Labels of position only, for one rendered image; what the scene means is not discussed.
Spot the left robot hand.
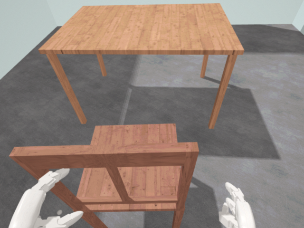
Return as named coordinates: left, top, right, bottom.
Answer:
left=9, top=168, right=83, bottom=228

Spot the table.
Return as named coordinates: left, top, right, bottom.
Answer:
left=38, top=3, right=244, bottom=129

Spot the right robot hand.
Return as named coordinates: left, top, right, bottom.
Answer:
left=219, top=182, right=256, bottom=228

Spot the chair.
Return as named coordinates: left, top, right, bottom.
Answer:
left=9, top=123, right=199, bottom=228

